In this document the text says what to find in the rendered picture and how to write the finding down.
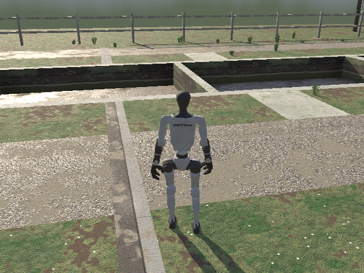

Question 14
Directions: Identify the right robot foot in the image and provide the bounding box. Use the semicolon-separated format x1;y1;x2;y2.
192;220;200;234

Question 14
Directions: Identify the right robot forearm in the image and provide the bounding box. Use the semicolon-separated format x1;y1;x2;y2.
202;138;212;163

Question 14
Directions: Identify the right robot upper arm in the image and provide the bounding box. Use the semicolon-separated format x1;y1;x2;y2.
195;115;208;147

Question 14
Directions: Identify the left robot forearm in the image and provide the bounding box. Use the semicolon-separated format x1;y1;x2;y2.
152;139;163;166

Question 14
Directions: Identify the humanoid robot head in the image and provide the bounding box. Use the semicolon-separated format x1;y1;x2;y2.
173;90;193;118

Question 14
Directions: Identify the left robot hand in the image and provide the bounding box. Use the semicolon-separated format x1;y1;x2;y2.
151;164;164;180

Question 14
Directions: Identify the right robot hand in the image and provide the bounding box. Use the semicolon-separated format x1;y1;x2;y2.
201;161;213;175

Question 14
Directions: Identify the left robot upper arm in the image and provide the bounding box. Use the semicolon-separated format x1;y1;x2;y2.
157;115;171;147

